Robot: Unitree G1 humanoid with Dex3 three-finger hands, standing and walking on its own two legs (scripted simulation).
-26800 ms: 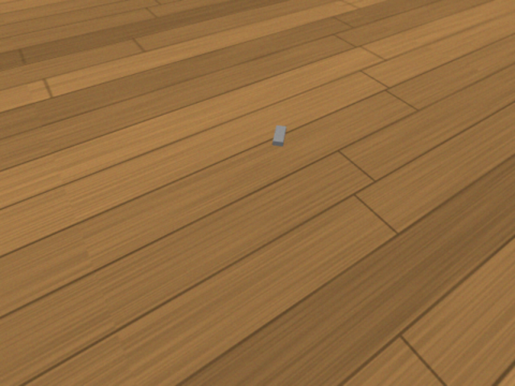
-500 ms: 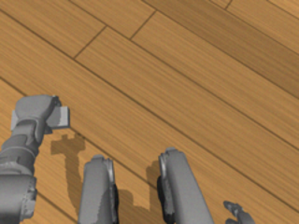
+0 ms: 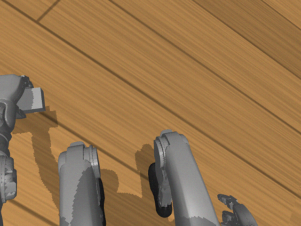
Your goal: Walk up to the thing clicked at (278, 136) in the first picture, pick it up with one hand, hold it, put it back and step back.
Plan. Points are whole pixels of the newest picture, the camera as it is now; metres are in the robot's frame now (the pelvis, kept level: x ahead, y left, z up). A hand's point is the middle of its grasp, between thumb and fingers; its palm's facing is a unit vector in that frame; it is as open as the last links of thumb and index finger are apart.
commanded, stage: crouch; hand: left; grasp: from above
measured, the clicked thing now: (12, 102) +0.45 +0.32 -0.20
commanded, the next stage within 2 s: lower in 0.46 s
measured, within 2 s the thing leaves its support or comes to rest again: neither
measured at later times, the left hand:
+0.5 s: hand (22, 104) +0.45 +0.31 -0.22, palm faces -0.46 -0.07 -0.89, open 8.8 cm
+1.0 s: hand (29, 107) +0.45 +0.31 -0.28, palm faces -0.47 -0.10 -0.88, open 8.8 cm
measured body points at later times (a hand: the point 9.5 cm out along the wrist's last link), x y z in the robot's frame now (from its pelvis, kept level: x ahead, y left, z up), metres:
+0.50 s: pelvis +0.00 +0.00 -0.05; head +0.24 +0.06 +0.32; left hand +0.47 +0.31 -0.17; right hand +0.05 -0.28 -0.16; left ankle +0.08 +0.12 -0.36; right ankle +0.09 -0.13 -0.36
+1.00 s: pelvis +0.00 +0.00 -0.08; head +0.26 +0.09 +0.28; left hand +0.47 +0.31 -0.23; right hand +0.05 -0.27 -0.17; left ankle +0.08 +0.12 -0.36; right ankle +0.09 -0.13 -0.36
